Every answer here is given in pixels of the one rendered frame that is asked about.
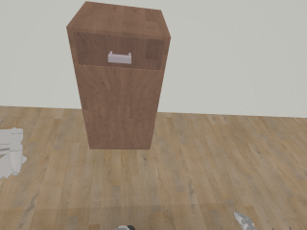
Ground right robot hand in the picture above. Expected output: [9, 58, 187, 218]
[234, 211, 258, 230]

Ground handle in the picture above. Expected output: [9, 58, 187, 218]
[107, 51, 131, 64]

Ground drawer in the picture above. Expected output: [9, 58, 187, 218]
[73, 31, 165, 71]

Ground left robot hand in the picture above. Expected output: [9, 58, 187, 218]
[0, 127, 27, 180]

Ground cabinet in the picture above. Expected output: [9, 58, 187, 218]
[66, 1, 171, 150]

